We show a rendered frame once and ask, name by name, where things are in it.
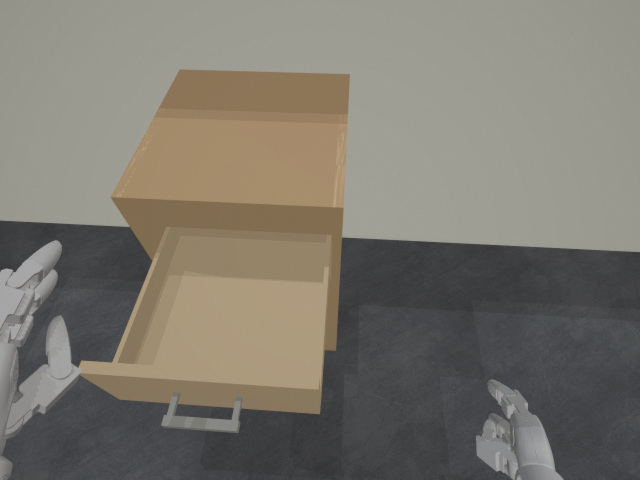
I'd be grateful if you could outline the robot left hand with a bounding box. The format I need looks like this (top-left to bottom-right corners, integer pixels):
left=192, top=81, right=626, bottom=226
left=0, top=240, right=81, bottom=456

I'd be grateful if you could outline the robot right hand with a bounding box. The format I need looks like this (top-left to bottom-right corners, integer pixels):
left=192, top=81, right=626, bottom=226
left=476, top=379, right=556, bottom=480

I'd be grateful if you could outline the handle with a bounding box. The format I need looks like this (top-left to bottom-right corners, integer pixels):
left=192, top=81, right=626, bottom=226
left=161, top=392, right=243, bottom=433

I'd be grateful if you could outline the cabinet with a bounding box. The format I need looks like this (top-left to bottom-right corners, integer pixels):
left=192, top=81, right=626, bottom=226
left=111, top=69, right=350, bottom=351

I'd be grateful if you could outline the drawer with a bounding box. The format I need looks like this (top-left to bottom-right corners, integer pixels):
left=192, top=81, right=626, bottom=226
left=78, top=227, right=332, bottom=414

